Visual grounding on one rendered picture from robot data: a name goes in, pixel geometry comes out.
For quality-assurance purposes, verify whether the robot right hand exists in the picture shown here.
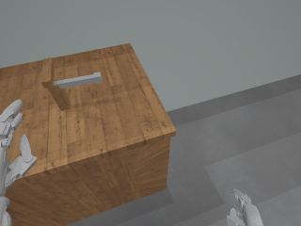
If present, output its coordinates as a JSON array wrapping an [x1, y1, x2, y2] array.
[[227, 188, 264, 226]]

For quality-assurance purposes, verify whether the counter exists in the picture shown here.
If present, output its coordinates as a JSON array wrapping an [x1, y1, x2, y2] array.
[[0, 43, 177, 226]]

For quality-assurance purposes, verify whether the robot left hand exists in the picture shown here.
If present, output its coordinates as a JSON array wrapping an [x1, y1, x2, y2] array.
[[0, 99, 37, 197]]

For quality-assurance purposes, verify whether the tap lever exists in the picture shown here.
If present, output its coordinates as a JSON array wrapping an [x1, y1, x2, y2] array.
[[54, 72, 103, 89]]

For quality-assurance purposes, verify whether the left robot forearm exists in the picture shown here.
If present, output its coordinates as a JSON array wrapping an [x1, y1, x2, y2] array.
[[0, 196, 12, 226]]

